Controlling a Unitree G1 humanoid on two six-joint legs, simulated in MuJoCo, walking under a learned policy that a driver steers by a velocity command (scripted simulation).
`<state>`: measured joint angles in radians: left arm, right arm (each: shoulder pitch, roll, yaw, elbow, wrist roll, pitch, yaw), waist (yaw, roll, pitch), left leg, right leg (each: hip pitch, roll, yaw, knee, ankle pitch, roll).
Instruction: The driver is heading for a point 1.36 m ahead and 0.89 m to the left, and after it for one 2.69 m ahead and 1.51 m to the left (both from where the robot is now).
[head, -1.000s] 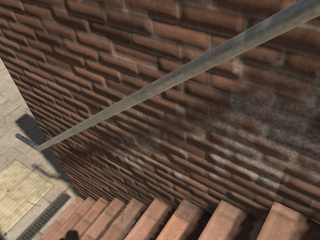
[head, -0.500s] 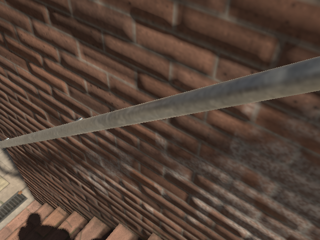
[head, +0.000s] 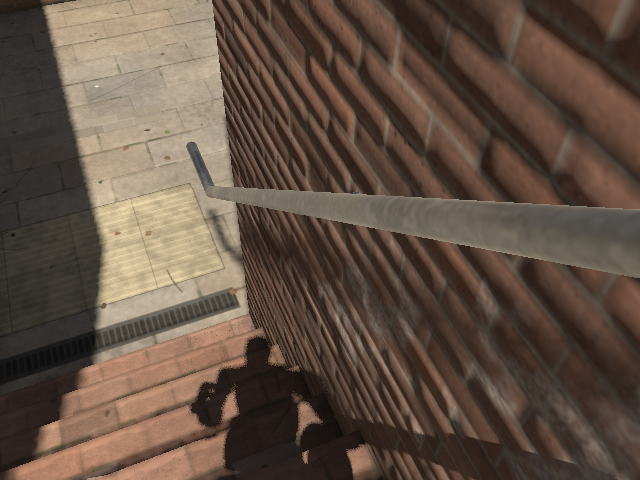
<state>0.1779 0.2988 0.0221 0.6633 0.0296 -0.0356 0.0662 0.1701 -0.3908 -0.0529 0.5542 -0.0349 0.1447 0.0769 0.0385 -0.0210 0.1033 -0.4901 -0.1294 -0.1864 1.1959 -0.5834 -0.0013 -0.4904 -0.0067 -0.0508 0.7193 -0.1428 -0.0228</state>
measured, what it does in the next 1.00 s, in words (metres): steps on the spot, turning left: left foot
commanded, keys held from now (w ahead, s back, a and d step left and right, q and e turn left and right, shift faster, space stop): q+shift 0.60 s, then shift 0.24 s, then w+shift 0.16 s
